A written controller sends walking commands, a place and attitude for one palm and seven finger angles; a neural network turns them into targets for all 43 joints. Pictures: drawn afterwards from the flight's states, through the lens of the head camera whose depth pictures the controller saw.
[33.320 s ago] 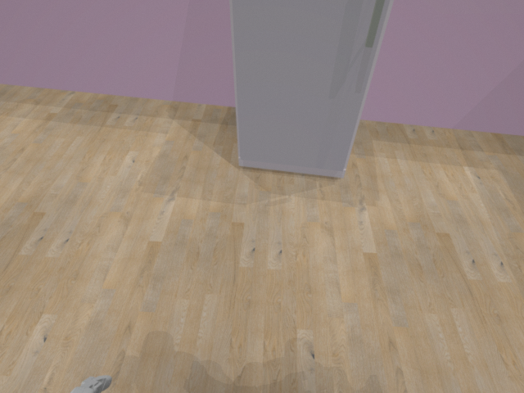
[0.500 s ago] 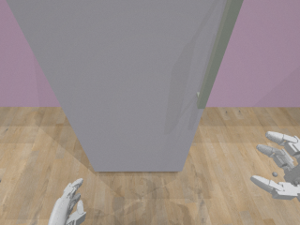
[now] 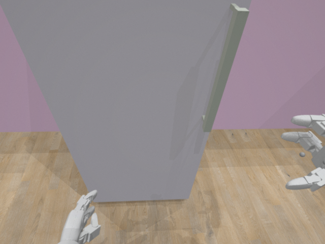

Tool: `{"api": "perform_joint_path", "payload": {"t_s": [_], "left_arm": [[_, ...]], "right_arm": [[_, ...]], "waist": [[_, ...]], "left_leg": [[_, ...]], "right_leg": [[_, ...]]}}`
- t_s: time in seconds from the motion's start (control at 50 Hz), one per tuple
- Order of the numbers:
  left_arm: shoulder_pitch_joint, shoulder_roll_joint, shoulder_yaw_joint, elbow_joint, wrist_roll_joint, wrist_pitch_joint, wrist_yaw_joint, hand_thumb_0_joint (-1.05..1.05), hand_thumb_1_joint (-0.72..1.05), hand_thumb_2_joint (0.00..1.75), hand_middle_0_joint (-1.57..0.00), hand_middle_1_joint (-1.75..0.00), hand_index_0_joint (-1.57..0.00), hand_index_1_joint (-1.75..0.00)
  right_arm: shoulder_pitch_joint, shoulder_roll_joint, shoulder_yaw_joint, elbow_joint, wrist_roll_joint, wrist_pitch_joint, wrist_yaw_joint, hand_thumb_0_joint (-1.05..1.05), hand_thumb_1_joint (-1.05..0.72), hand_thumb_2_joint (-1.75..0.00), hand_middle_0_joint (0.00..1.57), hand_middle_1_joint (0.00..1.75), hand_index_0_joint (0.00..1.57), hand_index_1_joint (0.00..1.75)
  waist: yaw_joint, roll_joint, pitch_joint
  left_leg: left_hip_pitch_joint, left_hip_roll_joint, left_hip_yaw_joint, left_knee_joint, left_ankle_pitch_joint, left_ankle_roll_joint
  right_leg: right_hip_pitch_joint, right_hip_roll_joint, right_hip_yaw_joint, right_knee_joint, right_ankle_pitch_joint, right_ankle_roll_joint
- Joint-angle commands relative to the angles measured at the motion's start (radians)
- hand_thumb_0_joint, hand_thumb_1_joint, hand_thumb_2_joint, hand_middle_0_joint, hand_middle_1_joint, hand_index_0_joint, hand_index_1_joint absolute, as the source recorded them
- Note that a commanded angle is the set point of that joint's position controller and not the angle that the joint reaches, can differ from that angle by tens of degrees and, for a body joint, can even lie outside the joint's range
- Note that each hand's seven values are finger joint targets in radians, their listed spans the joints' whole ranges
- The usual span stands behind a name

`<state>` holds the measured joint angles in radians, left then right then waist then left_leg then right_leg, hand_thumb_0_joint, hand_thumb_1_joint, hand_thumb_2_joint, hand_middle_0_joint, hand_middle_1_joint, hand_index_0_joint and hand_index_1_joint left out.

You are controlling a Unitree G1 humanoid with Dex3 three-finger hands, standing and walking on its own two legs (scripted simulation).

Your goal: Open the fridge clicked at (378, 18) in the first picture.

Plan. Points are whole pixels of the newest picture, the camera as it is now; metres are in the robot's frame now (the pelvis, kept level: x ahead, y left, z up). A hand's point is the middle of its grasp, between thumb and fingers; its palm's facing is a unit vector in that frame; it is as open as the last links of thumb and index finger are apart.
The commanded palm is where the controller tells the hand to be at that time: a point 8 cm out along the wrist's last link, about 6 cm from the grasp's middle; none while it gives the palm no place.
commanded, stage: raise the hand to about handle height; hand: right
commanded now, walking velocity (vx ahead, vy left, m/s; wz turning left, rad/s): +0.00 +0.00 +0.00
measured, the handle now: (217, 79) +0.50 -0.15 +0.18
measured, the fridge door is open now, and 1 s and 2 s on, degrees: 0 0 0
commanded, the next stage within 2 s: move the hooked fingers beside the handle in 0.70 s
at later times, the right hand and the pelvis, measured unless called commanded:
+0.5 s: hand (295, 136) +0.28 -0.25 +0.20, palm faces +0.07 +0.99 -0.08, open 13.9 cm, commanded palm +0.24 -0.30 +0.21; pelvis +0.00 +0.02 +0.00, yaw +1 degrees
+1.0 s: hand (292, 132) +0.29 -0.26 +0.19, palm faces +0.08 +0.99 -0.07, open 14.0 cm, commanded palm +0.27 -0.30 +0.20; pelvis +0.00 +0.02 +0.00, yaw +0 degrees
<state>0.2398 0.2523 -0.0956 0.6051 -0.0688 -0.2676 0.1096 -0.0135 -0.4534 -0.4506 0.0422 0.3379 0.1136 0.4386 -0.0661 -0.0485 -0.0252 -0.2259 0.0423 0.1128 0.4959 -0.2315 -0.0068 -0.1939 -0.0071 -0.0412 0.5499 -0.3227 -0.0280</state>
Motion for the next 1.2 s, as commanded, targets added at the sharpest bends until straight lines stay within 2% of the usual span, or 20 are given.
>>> {"api": "perform_joint_path", "payload": {"t_s": [0.0, 0.16, 0.28, 0.38, 0.52, 0.56, 0.62, 0.66, 0.74, 0.76, 0.82, 0.86, 0.9, 0.94, 0.98, 1.0, 1.06, 1.08, 1.12, 1.18], "left_arm": [[-0.120, 0.123, 0.055, -0.152, -0.012, -0.045, 0.012, 0.00, 0.90, 0.90, -0.20, -0.30, -0.20, -0.30], [-0.153, 0.125, 0.054, -0.163, -0.022, -0.022, 0.005, 0.00, 0.90, 0.90, -0.20, -0.30, -0.20, -0.30], [-0.154, 0.142, 0.062, -0.167, -0.031, 0.004, -0.010, 0.00, 0.90, 0.90, -0.20, -0.30, -0.20, -0.30], [-0.172, 0.133, 0.065, -0.181, -0.026, 0.004, -0.008, 0.00, 0.90, 0.90, -0.20, -0.30, -0.20, -0.30], [-0.171, 0.127, 0.063, -0.167, -0.026, -0.008, 0.007, 0.00, 0.90, 0.90, -0.20, -0.30, -0.20, -0.30], [-0.169, 0.127, 0.063, -0.167, -0.027, -0.006, 0.007, 0.00, 0.90, 0.90, -0.20, -0.30, -0.20, -0.30], [-0.175, 0.129, 0.062, -0.167, -0.027, -0.008, 0.009, 0.00, 0.90, 0.90, -0.20, -0.30, -0.20, -0.30], [-0.170, 0.130, 0.062, -0.165, -0.026, -0.006, 0.007, 0.00, 0.90, 0.90, -0.20, -0.30, -0.20, -0.30], [-0.174, 0.132, 0.061, -0.166, -0.030, -0.007, 0.006, 0.00, 0.90, 0.90, -0.20, -0.30, -0.20, -0.30], [-0.173, 0.130, 0.063, -0.168, -0.028, -0.004, 0.004, 0.00, 0.90, 0.90, -0.20, -0.30, -0.20, -0.30], [-0.172, 0.129, 0.059, -0.165, -0.028, -0.008, 0.009, 0.00, 0.90, 0.90, -0.20, -0.30, -0.20, -0.30], [-0.157, 0.133, 0.060, -0.151, -0.027, -0.003, 0.014, 0.00, 0.90, 0.90, -0.20, -0.30, -0.20, -0.30], [-0.155, 0.138, 0.062, -0.147, -0.030, -0.001, 0.016, 0.00, 0.90, 0.90, -0.20, -0.30, -0.20, -0.30], [-0.158, 0.133, 0.060, -0.152, -0.029, -0.008, 0.018, 0.00, 0.90, 0.90, -0.20, -0.30, -0.20, -0.30], [-0.149, 0.134, 0.060, -0.153, -0.026, -0.004, 0.018, 0.00, 0.90, 0.90, -0.20, -0.30, -0.20, -0.30], [-0.149, 0.134, 0.061, -0.152, -0.026, -0.002, 0.019, 0.00, 0.90, 0.90, -0.20, -0.30, -0.20, -0.30], [-0.134, 0.136, 0.060, -0.147, -0.023, 0.006, 0.015, 0.00, 0.90, 0.90, -0.20, -0.30, -0.20, -0.30], [-0.132, 0.140, 0.062, -0.149, -0.025, 0.009, 0.014, 0.00, 0.90, 0.90, -0.20, -0.30, -0.20, -0.30], [-0.137, 0.132, 0.060, -0.159, -0.025, 0.008, 0.013, 0.00, 0.90, 0.90, -0.20, -0.30, -0.20, -0.30], [-0.124, 0.138, 0.065, -0.160, -0.023, 0.015, 0.007, 0.00, 0.90, 0.90, -0.20, -0.30, -0.20, -0.30]], "right_arm": [[-0.336, -0.284, -0.105, -0.183, 0.024, -0.029, 0.005, 0.00, 0.50, -0.30, 0.30, 1.20, 0.30, 1.20], [-0.442, -0.354, -0.141, -0.152, 0.024, 0.038, 0.013, 0.00, 0.50, -0.30, 0.30, 1.20, 0.30, 1.20], [-0.367, -0.318, -0.123, -0.049, 0.029, 0.090, 0.034, 0.00, 0.50, -0.30, 0.30, 1.20, 0.30, 1.20], [-0.424, -0.362, -0.164, -0.155, 0.029, 0.059, 0.009, 0.00, 0.50, -0.30, 0.30, 1.20, 0.30, 1.20], [-0.457, -0.344, -0.139, -0.146, 0.009, 0.042, -0.018, 0.00, 0.50, -0.30, 0.30, 1.20, 0.30, 1.20], [-0.439, -0.341, -0.130, -0.139, 0.010, 0.049, -0.015, 0.00, 0.50, -0.30, 0.30, 1.20, 0.30, 1.20], [-0.446, -0.337, -0.128, -0.130, 0.011, 0.055, -0.005, 0.00, 0.50, -0.30, 0.30, 1.20, 0.30, 1.20], [-0.423, -0.337, -0.127, -0.113, 0.019, 0.055, -0.001, 0.00, 0.50, -0.30, 0.30, 1.20, 0.30, 1.20], [-0.437, -0.334, -0.126, -0.106, 0.018, 0.059, 0.000, 0.00, 0.50, -0.30, 0.30, 1.20, 0.30, 1.20], [-0.430, -0.342, -0.131, -0.119, 0.019, 0.056, -0.001, 0.00, 0.50, -0.30, 0.30, 1.20, 0.30, 1.20], [-0.497, -0.326, -0.105, -0.120, 0.011, 0.051, -0.006, 0.00, 0.50, -0.30, 0.30, 1.20, 0.30, 1.20], [-0.517, -0.324, -0.089, -0.062, 0.007, 0.050, -0.010, 0.00, 0.50, -0.30, 0.30, 1.20, 0.30, 1.20], [-0.562, -0.327, -0.079, -0.030, -0.005, 0.049, -0.011, 0.00, 0.50, -0.30, 0.30, 1.20, 0.30, 1.20], [-0.612, -0.311, -0.053, -0.050, -0.013, 0.039, -0.017, 0.00, 0.50, -0.30, 0.30, 1.20, 0.30, 1.20], [-0.631, -0.315, -0.051, -0.036, -0.019, 0.032, -0.021, 0.00, 0.50, -0.30, 0.30, 1.20, 0.30, 1.20], [-0.627, -0.324, -0.060, -0.024, -0.021, 0.030, -0.022, 0.00, 0.50, -0.30, 0.30, 1.20, 0.30, 1.20], [-0.630, -0.321, -0.053, 0.028, -0.023, 0.028, -0.023, 0.00, 0.50, -0.30, 0.30, 1.20, 0.30, 1.20], [-0.644, -0.338, -0.070, 0.033, -0.027, 0.027, -0.026, 0.00, 0.50, -0.30, 0.30, 1.20, 0.30, 1.20], [-0.654, -0.304, -0.042, 0.024, -0.033, 0.027, -0.032, 0.00, 0.50, -0.30, 0.30, 1.20, 0.30, 1.20], [-0.641, -0.318, -0.063, 0.032, -0.032, 0.024, -0.041, 0.00, 0.50, -0.30, 0.30, 1.20, 0.30, 1.20]], "waist": [[0.018, -0.047, -0.132], [0.005, -0.043, -0.164], [0.009, 0.023, -0.140], [0.006, -0.002, -0.187], [0.019, -0.063, -0.136], [0.015, -0.030, -0.133], [0.020, -0.050, -0.141], [0.016, -0.002, -0.132], [0.021, -0.026, -0.133], [0.016, -0.003, -0.134], [0.029, -0.054, -0.145], [0.039, -0.010, -0.108], [0.046, -0.010, -0.112], [0.047, -0.062, -0.143], [0.045, -0.027, -0.164], [0.041, -0.047, -0.176], [0.038, -0.016, -0.161], [0.038, -0.021, -0.182], [0.037, -0.067, -0.188], [0.034, 0.000, -0.215]], "left_leg": [[0.063, -0.038, -0.029, -0.067, 0.156, 0.030], [0.123, -0.024, -0.049, -0.091, 0.184, 0.033], [0.109, -0.015, -0.064, -0.087, 0.201, 0.025], [0.131, -0.012, -0.077, -0.084, 0.185, 0.022], [0.099, -0.008, -0.082, -0.102, 0.099, 0.021], [0.114, -0.006, -0.090, -0.107, 0.107, 0.022], [0.100, -0.007, -0.084, -0.097, 0.114, 0.021], [0.114, -0.006, -0.092, -0.104, 0.103, 0.021], [0.085, -0.010, -0.078, -0.095, 0.100, 0.019], [0.103, -0.009, -0.083, -0.098, 0.108, 0.021], [0.075, -0.014, -0.072, -0.090, 0.102, 0.022], [0.065, -0.015, -0.076, -0.105, 0.080, 0.022], [0.051, -0.016, -0.072, -0.102, 0.064, 0.020], [0.043, -0.014, -0.064, -0.091, 0.071, 0.025], [0.068, -0.017, -0.064, -0.086, 0.100, 0.027], [0.072, -0.015, -0.064, -0.084, 0.110, 0.028], [0.073, -0.018, -0.058, -0.083, 0.136, 0.032], [0.079, -0.019, -0.056, -0.077, 0.145, 0.031], [0.066, -0.018, -0.050, -0.068, 0.164, 0.035], [0.096, -0.020, -0.051, -0.065, 0.203, 0.033]], "right_leg": [[0.033, -0.007, 0.080, -0.133, 0.249, 0.018], [0.045, 0.001, 0.066, -0.135, 0.260, 0.009], [0.011, 0.001, 0.049, -0.124, 0.250, 0.004], [0.024, 0.002, 0.043, -0.113, 0.246, 0.001], [0.021, 0.001, 0.044, -0.125, 0.182, 0.003], [0.013, -0.003, 0.047, -0.120, 0.191, 0.003], [0.024, 0.000, 0.047, -0.118, 0.190, 0.002], [0.006, -0.004, 0.052, -0.115, 0.186, 0.003], [0.011, -0.001, 0.051, -0.117, 0.179, 0.003], [0.011, -0.005, 0.053, -0.115, 0.194, 0.004], [0.031, 0.000, 0.053, -0.121, 0.180, 0.004], [0.015, -0.006, 0.056, -0.122, 0.168, 0.005], [0.013, -0.004, 0.057, -0.125, 0.156, 0.002], [0.039, 0.000, 0.062, -0.130, 0.157, 0.004], [0.039, -0.002, 0.064, -0.131, 0.183, 0.003], [0.040, -0.001, 0.062, -0.128, 0.190, 0.004], [0.030, -0.004, 0.067, -0.131, 0.214, 0.006], [0.032, -0.004, 0.063, -0.134, 0.221, 0.006], [0.051, -0.003, 0.063, -0.135, 0.240, 0.010], [0.044, -0.006, 0.060, -0.135, 0.273, 0.006]]}}
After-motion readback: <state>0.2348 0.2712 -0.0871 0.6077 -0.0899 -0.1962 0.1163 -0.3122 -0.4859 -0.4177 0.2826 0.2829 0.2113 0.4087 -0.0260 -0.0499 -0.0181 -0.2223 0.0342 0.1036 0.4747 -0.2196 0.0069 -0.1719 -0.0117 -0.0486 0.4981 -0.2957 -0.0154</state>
